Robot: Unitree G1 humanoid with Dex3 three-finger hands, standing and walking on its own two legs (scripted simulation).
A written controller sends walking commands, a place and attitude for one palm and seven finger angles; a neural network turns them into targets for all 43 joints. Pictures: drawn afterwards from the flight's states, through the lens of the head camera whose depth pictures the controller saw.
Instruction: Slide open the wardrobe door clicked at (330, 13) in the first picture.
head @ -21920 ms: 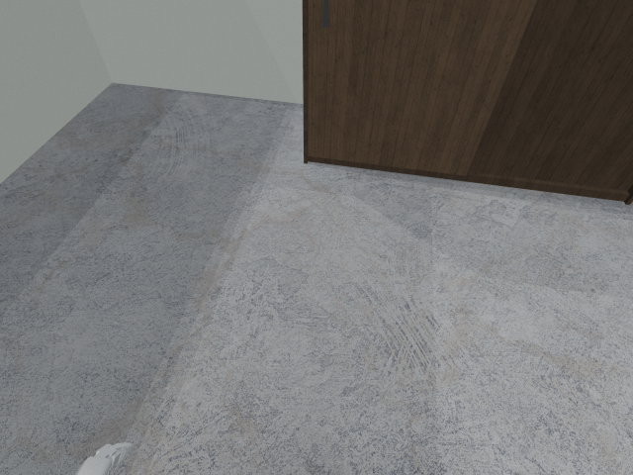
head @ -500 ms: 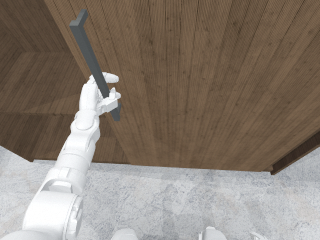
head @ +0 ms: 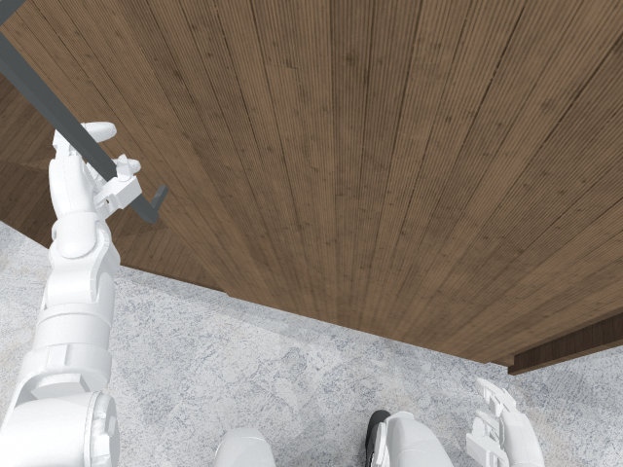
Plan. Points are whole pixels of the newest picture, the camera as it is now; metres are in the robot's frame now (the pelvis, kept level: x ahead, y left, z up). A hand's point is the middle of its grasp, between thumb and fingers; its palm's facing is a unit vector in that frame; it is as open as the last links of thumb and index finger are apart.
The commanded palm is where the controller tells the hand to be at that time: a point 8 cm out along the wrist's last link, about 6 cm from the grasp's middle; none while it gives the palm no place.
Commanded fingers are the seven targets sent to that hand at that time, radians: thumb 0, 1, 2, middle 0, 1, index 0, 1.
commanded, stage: stop walking and hold the door there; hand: left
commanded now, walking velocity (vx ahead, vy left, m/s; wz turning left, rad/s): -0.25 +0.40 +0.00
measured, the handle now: (99, 137) +0.42 +0.34 +0.11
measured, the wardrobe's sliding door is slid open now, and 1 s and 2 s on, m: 0.68 0.68 0.68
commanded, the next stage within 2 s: none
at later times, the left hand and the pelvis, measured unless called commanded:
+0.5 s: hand (125, 179) +0.39 +0.31 +0.07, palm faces +0.54 -0.79 -0.30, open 5.7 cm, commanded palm +0.34 +0.34 +0.07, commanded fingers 0.00 0.90 0.90 -0.45 -1.40 -0.45 -1.40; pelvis +0.02 -0.01 +0.03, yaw -1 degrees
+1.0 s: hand (120, 187) +0.37 +0.31 +0.08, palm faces +0.35 -0.90 -0.26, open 5.6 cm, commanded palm +0.33 +0.34 +0.07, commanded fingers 0.00 0.90 0.90 -0.45 -1.40 -0.45 -1.40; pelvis -0.04 +0.06 +0.02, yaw -7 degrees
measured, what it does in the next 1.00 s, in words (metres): steps on the spot: left foot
